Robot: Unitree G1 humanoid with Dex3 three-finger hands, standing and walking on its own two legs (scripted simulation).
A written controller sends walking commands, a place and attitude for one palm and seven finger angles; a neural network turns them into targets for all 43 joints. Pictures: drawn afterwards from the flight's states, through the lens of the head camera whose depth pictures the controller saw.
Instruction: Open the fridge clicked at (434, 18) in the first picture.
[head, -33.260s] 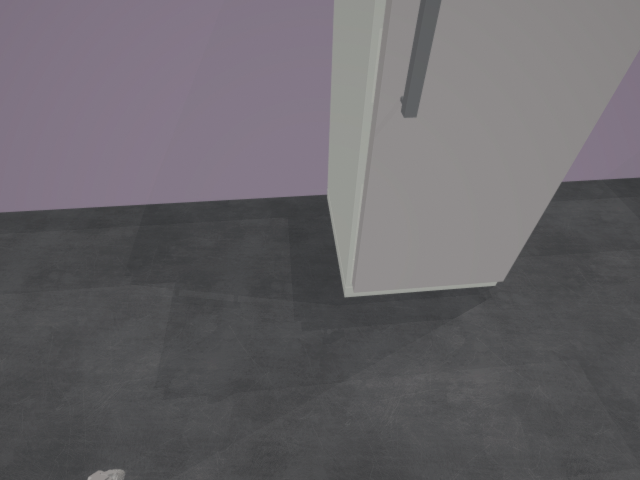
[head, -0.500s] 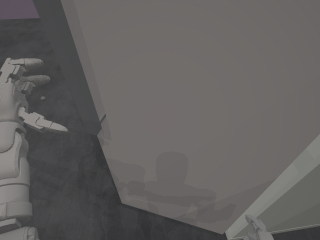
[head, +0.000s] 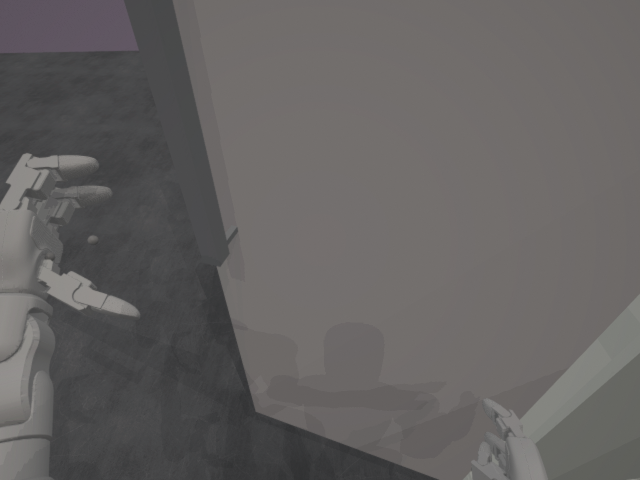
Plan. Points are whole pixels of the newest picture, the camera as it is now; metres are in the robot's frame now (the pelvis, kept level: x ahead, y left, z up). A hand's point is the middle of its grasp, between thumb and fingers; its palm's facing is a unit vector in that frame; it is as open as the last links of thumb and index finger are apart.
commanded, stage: slip the hand off the handle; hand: left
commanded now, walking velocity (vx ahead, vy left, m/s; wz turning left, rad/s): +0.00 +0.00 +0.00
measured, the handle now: (195, 121) +0.41 +0.19 +0.27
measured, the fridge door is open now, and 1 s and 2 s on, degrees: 66 66 66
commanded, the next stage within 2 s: draw the hand back to the body in 0.16 s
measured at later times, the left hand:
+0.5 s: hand (96, 270) +0.25 +0.26 +0.18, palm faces +0.07 -0.99 -0.11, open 14.7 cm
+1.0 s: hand (61, 298) +0.22 +0.28 +0.18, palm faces +0.49 -0.82 -0.28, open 13.5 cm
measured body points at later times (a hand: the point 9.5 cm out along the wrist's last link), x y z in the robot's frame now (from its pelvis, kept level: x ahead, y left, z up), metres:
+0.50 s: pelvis +0.01 +0.00 +0.00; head -0.03 -0.01 +0.45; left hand +0.24 +0.31 +0.19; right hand +0.21 -0.22 -0.05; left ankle +0.05 +0.11 -0.73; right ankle +0.00 -0.12 -0.73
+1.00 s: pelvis +0.01 +0.00 +0.01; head -0.01 -0.01 +0.46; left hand +0.19 +0.32 +0.19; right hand +0.21 -0.22 -0.06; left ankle +0.05 +0.11 -0.73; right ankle +0.00 -0.12 -0.73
